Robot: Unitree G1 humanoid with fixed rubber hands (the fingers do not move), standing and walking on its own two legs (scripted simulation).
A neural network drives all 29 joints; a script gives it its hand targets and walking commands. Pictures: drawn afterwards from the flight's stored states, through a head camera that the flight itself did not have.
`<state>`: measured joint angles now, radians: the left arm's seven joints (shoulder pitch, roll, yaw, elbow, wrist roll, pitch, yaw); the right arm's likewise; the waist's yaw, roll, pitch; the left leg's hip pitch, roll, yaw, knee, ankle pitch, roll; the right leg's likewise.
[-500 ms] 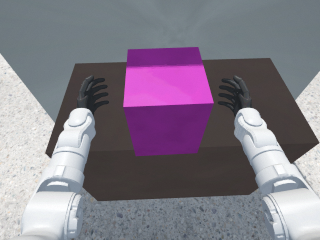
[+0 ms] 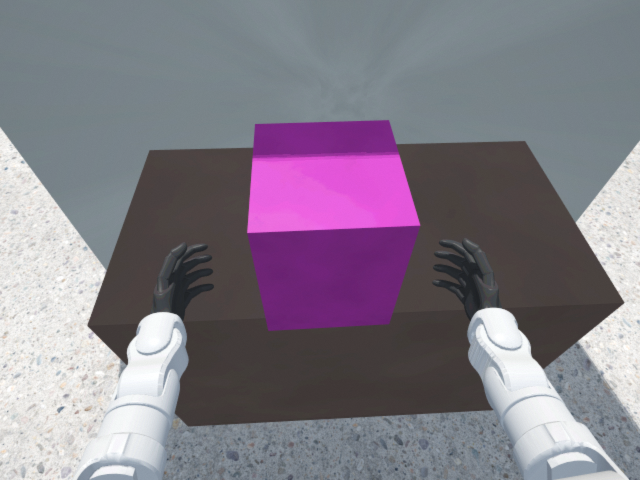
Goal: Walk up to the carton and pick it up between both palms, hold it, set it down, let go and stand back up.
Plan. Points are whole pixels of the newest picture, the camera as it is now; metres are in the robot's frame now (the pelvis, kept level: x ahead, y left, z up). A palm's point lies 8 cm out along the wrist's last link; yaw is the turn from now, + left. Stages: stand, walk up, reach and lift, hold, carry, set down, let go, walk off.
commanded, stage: set down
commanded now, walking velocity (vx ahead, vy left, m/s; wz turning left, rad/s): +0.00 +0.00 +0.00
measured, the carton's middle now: (326, 230) +0.49 +0.05 +0.00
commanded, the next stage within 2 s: let go in 1.70 s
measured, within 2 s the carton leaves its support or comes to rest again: neither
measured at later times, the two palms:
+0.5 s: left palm (175, 366) +0.27 +0.23 -0.03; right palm (485, 373) +0.29 -0.17 -0.03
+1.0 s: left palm (169, 398) +0.23 +0.23 -0.05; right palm (504, 425) +0.23 -0.19 -0.05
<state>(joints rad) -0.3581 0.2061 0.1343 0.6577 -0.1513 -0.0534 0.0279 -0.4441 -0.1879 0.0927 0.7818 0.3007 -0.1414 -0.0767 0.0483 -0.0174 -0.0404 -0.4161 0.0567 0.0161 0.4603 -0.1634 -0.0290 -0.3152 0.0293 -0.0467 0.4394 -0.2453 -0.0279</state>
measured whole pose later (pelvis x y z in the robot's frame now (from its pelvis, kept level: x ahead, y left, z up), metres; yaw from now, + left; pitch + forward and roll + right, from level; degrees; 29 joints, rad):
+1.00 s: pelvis +0.01 +0.00 +0.00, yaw -2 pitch +0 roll +1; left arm 0.02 0.21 0.06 0.65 -0.13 -0.16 0.02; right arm -0.03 -0.16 0.13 0.83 0.20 -0.36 -0.02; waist 0.04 -0.04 0.03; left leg -0.25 0.04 0.05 0.48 -0.22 -0.03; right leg -0.19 0.02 0.00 0.51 -0.31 -0.02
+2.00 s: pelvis +0.03 +0.01 +0.01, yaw -2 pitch -4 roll +0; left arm 0.19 0.19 0.00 0.53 0.01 0.10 0.01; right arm 0.15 -0.18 -0.02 0.79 -0.02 -0.23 0.02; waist 0.00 -0.02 0.09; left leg -0.10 0.04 0.05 0.39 -0.21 -0.02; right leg -0.02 0.01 0.00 0.38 -0.28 -0.02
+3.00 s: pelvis +0.01 +0.01 +0.00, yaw +4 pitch -2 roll -1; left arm 0.45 0.09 0.02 1.11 0.02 -0.01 0.04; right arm 0.43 -0.08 -0.02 1.12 -0.02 0.01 -0.02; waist 0.00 0.00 -0.05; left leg -0.22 0.00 -0.05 0.46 -0.20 -0.01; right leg -0.08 -0.01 -0.11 0.41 -0.29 -0.01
